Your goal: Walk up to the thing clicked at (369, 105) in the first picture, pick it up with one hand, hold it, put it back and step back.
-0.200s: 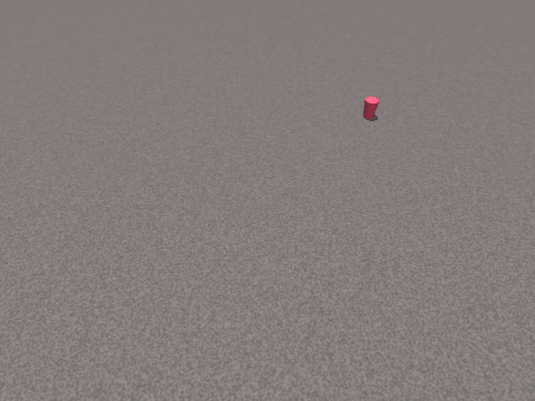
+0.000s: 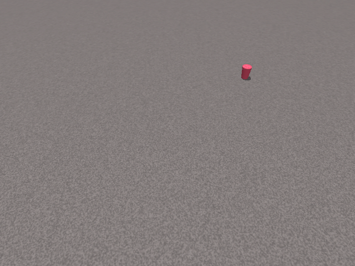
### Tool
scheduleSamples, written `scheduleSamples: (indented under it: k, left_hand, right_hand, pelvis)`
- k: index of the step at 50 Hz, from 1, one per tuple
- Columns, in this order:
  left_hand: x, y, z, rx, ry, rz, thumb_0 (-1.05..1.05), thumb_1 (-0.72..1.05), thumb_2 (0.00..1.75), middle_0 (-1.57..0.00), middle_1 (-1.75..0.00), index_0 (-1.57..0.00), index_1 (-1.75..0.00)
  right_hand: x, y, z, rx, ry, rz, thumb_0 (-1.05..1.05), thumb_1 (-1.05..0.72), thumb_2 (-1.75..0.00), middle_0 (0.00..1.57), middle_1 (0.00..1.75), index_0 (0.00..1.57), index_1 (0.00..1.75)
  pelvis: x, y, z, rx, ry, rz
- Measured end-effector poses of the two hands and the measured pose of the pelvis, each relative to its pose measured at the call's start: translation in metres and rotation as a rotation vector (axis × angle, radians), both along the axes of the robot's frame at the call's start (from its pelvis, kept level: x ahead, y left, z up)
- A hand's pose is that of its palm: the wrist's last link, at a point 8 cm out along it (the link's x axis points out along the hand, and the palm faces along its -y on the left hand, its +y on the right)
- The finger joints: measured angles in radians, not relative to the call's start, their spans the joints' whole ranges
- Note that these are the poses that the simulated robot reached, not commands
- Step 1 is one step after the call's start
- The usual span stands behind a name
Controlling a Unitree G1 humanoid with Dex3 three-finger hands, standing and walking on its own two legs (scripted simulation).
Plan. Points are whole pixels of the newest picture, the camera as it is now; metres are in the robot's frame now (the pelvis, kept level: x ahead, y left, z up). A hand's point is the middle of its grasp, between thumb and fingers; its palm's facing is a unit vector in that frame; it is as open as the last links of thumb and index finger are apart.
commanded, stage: stand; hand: left
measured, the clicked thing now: (245, 72) +2.03 -0.67 -0.72
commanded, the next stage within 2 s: walk up in 0.92 s
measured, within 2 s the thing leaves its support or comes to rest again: neither
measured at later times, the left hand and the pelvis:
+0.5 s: hand out of the picture +0.08 +0.25 -0.16, palm faces -0.03 -0.94 -0.35, open 7.4 cm; pelvis +0.00 +0.00 +0.00, yaw +0 degrees
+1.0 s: hand out of the picture +0.08 +0.26 -0.15, palm faces -0.06 -0.94 -0.33, open 7.4 cm; pelvis +0.01 +0.00 +0.00, yaw -3 degrees
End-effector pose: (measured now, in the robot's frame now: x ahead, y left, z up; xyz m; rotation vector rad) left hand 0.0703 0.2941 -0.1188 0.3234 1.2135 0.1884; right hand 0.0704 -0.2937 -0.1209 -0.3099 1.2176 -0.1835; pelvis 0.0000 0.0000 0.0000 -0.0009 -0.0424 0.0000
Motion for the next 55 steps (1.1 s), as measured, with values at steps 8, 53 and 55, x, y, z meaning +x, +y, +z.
scheduleSamples:
  k: [8, 53, 55]
  left_hand:
    - [-0.002, 0.001, 0.0, 0.001, 0.01, 0.006, 0.01, 0.91, 0.9, -0.2, -0.3, -0.2, -0.3]
    - [0.034, 0.007, 0.01, -0.001, 0.014, -0.076, 0.01, 0.91, 0.9, -0.2, -0.3, -0.2, -0.3]
    - [0.054, 0.003, 0.017, 0.004, -0.01, -0.104, 0.01, 0.91, 0.9, -0.2, -0.3, -0.2, -0.3]
  right_hand:
    - [0.0, 0.0, -0.001, 0.001, 0.008, 0.001, 0.0, -0.91, -0.9, 0.2, 0.3, 0.2, 0.3]
    - [-0.003, -0.034, 0.009, -0.024, -0.119, -0.073, 0.0, -0.9, -0.89, 0.2, 0.3, 0.2, 0.3]
    - [-0.01, -0.052, 0.012, -0.044, -0.109, -0.096, 0.0, -0.9, -0.89, 0.2, 0.3, 0.2, 0.3]
  pelvis:
    - [0.001, 0.001, 0.0, 0.001, 0.001, 0.002]
    - [0.019, -0.013, -0.004, 0.025, 0.029, -0.083]
    - [0.028, -0.022, -0.004, 0.029, 0.027, -0.103]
